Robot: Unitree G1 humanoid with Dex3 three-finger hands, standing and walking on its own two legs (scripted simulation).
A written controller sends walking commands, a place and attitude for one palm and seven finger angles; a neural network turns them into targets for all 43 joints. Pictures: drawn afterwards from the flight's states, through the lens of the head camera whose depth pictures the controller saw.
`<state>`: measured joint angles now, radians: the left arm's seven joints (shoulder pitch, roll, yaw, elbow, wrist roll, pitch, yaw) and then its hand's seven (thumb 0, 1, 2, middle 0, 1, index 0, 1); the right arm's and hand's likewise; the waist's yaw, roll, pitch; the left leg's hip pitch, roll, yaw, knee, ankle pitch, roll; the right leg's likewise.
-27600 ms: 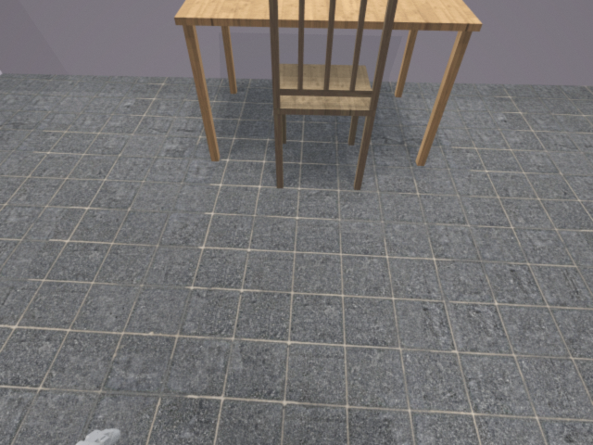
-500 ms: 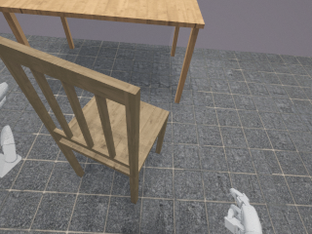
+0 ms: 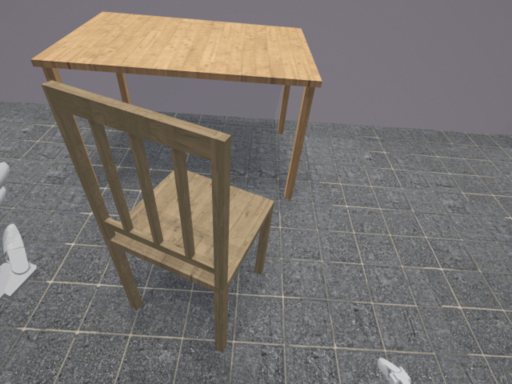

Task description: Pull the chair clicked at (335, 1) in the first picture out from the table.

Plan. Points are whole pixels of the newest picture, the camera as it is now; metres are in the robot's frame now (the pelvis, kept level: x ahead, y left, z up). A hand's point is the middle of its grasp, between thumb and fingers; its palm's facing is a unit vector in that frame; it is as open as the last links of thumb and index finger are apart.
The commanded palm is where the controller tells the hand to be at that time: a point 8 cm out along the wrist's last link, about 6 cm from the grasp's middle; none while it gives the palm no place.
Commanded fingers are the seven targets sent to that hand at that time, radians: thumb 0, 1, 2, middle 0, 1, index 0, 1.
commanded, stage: stop stepping back and stand still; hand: left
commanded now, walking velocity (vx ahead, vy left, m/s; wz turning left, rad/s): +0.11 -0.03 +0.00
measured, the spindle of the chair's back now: (148, 195) +0.55 +0.27 -0.05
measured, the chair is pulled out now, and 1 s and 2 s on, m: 0.59 0.59 0.59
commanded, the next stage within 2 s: let the arm hang, fingers relaxed in 0.22 s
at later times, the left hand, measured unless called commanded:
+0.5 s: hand (103, 374) +0.17 +0.24 -0.09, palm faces +0.14 -0.95 -0.29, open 7.4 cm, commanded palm none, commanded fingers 0.00 0.90 0.90 -0.20 -0.30 -0.20 -0.30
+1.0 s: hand out of the picture -0.05 +0.19 -0.16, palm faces +0.04 -0.98 -0.21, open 7.3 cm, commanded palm none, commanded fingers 0.00 0.90 0.90 -0.20 -0.30 -0.20 -0.30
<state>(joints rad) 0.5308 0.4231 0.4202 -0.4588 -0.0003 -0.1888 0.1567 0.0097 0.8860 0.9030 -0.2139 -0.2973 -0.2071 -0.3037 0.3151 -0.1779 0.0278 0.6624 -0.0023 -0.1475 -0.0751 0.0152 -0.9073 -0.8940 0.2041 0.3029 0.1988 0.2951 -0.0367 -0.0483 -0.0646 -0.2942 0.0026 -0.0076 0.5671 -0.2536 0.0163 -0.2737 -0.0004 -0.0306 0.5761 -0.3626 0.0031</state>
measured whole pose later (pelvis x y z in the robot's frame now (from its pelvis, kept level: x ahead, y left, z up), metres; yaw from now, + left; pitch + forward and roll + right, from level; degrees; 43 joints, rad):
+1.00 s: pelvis +0.02 +0.01 +0.01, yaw +1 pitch -1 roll +0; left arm 0.39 0.17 -0.02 1.13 0.01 0.01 0.03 0.00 0.92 0.90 -0.20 -0.29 -0.20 -0.30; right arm 0.35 -0.14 0.01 1.10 -0.01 0.00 -0.02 0.01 -0.91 -0.89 0.20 0.30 0.20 0.29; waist 0.01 0.02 0.04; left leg -0.21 -0.03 0.01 0.44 -0.21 0.03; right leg -0.20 -0.02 -0.02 0.44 -0.22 0.01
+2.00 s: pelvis +0.02 -0.01 +0.01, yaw +1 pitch -1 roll +0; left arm 0.30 0.13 -0.01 1.09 0.00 0.00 0.03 0.00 0.91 0.90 -0.20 -0.29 -0.20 -0.30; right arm 0.31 -0.12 0.01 1.12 -0.02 -0.01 -0.03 0.00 -0.91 -0.89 0.20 0.30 0.20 0.29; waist 0.00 0.01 0.06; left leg -0.18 0.00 0.01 0.41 -0.21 0.00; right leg -0.19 0.01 -0.02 0.43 -0.22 -0.02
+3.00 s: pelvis +0.03 +0.00 +0.01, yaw +0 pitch -1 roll +0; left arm 0.31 0.13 -0.01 1.08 0.00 -0.01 0.03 0.00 0.91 0.90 -0.20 -0.29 -0.20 -0.30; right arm 0.32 -0.12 0.01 1.12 -0.01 -0.01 -0.03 0.00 -0.91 -0.89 0.20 0.30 0.20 0.29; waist 0.00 0.00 0.05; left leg -0.17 -0.01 0.01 0.41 -0.22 0.01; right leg -0.17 0.00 -0.02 0.42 -0.23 -0.01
